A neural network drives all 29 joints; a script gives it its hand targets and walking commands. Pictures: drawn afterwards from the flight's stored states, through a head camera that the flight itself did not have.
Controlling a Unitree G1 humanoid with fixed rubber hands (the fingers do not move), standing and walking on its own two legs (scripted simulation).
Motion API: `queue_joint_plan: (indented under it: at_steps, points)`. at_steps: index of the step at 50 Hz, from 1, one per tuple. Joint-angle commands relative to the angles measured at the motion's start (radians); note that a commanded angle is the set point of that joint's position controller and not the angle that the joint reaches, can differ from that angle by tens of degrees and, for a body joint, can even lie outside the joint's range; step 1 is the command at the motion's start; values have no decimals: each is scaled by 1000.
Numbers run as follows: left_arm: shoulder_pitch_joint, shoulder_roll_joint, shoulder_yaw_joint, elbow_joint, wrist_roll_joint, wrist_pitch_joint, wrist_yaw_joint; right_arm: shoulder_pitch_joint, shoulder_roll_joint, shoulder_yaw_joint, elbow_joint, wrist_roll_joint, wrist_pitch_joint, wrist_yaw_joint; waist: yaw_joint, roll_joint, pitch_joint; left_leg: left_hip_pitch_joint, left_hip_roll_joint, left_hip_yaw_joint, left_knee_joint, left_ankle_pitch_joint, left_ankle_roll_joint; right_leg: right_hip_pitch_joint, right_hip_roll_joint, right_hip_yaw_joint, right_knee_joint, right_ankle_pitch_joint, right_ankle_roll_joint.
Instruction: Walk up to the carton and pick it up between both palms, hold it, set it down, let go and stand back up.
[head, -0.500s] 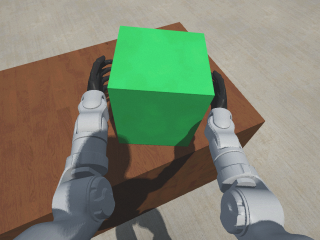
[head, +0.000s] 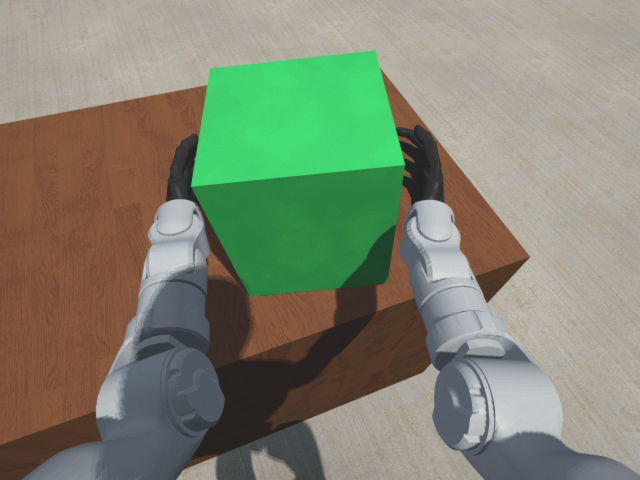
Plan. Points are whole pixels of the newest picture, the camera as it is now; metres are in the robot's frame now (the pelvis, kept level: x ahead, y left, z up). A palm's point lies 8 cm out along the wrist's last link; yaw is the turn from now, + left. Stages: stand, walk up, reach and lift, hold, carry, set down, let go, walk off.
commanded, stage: set down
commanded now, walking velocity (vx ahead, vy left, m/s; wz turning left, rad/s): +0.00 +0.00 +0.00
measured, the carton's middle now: (306, 185) +0.49 +0.10 +0.06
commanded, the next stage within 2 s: none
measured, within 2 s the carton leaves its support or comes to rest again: rests again in 1.88 s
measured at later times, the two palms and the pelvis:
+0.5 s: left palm (137, 213) +0.39 +0.29 +0.08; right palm (386, 169) +0.45 +0.00 +0.15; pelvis -0.02 +0.02 +0.00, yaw +0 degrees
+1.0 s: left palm (115, 188) +0.39 +0.30 +0.12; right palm (383, 202) +0.43 +0.00 +0.11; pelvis -0.03 +0.03 +0.00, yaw +2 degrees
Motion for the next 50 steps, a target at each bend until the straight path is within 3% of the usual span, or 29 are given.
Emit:
queue_joint_plan:
  at_steps: [1,5,7,10,15,17,18,19,20,21,22,23,24,27,29,31,33,36,37,39,40,41,42,43,45,47,49,50]
  points:
    - [-691,-320,-194,103,62,-123,-156,-549,715,338,-126,-153,6,171,181,-2,-703,54,-37,-14,23,395,95,532,-113,23,265,1043,149]
    - [-725,-279,-144,140,58,-195,-157,-594,737,340,-146,-197,-7,176,205,-105,-737,-64,-28,-18,-47,222,119,659,-136,33,295,1119,178]
    - [-718,-263,-139,167,53,-214,-154,-594,721,314,-150,-205,-7,180,191,-118,-734,-50,-23,-13,-57,181,118,665,-136,34,277,1081,184]
    - [-746,-221,-136,154,22,-236,-142,-586,654,258,-85,-206,-3,183,160,-116,-705,19,-20,-10,-31,221,108,608,-103,20,255,955,174]
    - [-734,-74,-153,113,35,-213,-91,-536,404,145,27,-147,37,184,129,6,-631,229,-26,14,92,413,48,375,-29,-2,171,514,111]
    - [-740,-26,-173,64,46,-190,-69,-492,303,89,90,-131,55,186,101,92,-623,351,-23,18,146,539,14,222,-1,-19,130,285,87]
    - [-739,47,-204,0,35,-185,-36,-472,179,55,107,-94,51,176,85,174,-673,477,-5,8,195,674,-18,68,20,-42,110,169,67]
    - [-752,145,-186,-5,38,-168,-8,-445,105,31,128,-69,62,167,67,221,-677,578,3,-5,243,774,-43,-47,31,-55,75,111,48]
    - [-712,207,-172,-34,35,-151,20,-404,-3,-27,123,-49,78,148,42,240,-679,582,-7,-3,262,793,-58,-32,40,-56,37,107,19]
    - [-684,249,-229,-126,-17,-143,57,-402,-110,-34,104,7,88,128,19,300,-758,644,3,-28,299,869,-76,-97,51,-66,40,122,8]
    - [-674,248,-258,-170,-42,-117,85,-433,-131,-17,97,54,107,118,10,329,-767,658,6,-45,322,908,-92,-121,59,-64,34,115,-3]
    - [-645,198,-320,-249,-78,-101,108,-422,-144,-13,73,103,116,113,-22,363,-803,665,7,-66,341,931,-105,-118,66,-56,27,137,-13]
    - [-641,177,-349,-266,-103,-83,121,-449,-154,5,62,134,123,113,-23,372,-820,678,12,-79,346,929,-113,-142,75,-57,24,123,-19]
    - [-609,110,-389,-186,-174,-44,130,-493,-148,5,91,160,159,108,-47,316,-751,614,18,-107,322,799,-103,-133,77,-41,8,92,-19]
    - [-611,112,-385,0,-196,-46,112,-550,-111,22,130,145,180,97,-40,217,-666,520,9,-106,311,695,-76,-111,57,-24,0,75,-1]
    - [-595,118,-400,116,-224,-43,95,-608,-118,34,124,143,181,89,-40,157,-600,474,16,-112,298,675,-71,-101,57,-27,10,75,13]
    - [-632,109,-381,275,-219,-67,72,-687,-54,7,123,83,169,85,-17,86,-509,389,11,-111,279,610,-51,-93,45,-27,9,29,26]
    - [-690,103,-325,368,-197,-130,50,-770,37,-16,32,12,131,87,36,-13,-495,298,0,-88,255,537,-21,-54,29,-29,31,31,49]
    - [-701,156,-315,358,-201,-156,53,-776,-8,-20,-26,16,113,90,53,-17,-578,266,-5,-73,250,534,-21,7,26,-24,53,92,49]
    - [-739,113,-313,381,-182,-205,36,-795,74,-46,-38,-37,83,99,43,-45,-621,218,-11,-73,237,486,-17,47,13,-31,72,125,53]
    - [-708,119,-318,329,-175,-211,29,-748,51,-52,-63,-42,72,104,35,-28,-696,231,-9,-71,245,545,-19,93,9,-30,87,211,48]
    - [-731,86,-322,350,-147,-219,20,-727,66,-86,-1,-68,65,110,7,4,-665,254,-8,-75,238,548,-29,59,7,-40,80,177,46]
    - [-750,72,-314,350,-143,-228,10,-721,102,-89,-18,-84,62,118,14,4,-672,260,-15,-64,236,545,-26,58,3,-43,72,163,44]
    - [-771,53,-322,347,-133,-232,2,-714,115,-119,-4,-107,52,122,-13,31,-680,299,-14,-70,240,568,-37,30,4,-54,67,153,41]
    - [-763,-2,-285,343,-75,-223,-17,-690,157,-167,14,-163,45,144,-17,64,-633,333,-12,-61,237,574,-43,-8,6,-71,52,117,31]
    - [-831,11,-226,402,-29,-205,-22,-745,159,-211,19,-204,56,162,18,90,-608,343,-16,-48,230,548,-57,-43,1,-77,37,44,25]
    - [-823,-18,-236,345,-11,-179,-22,-734,156,-245,7,-225,49,176,3,149,-644,408,-8,-45,234,565,-82,-66,7,-91,34,61,19]
    - [-801,-11,-219,331,18,-167,-15,-721,124,-262,28,-231,46,180,13,185,-651,449,0,-44,239,600,-95,-80,9,-92,29,60,16]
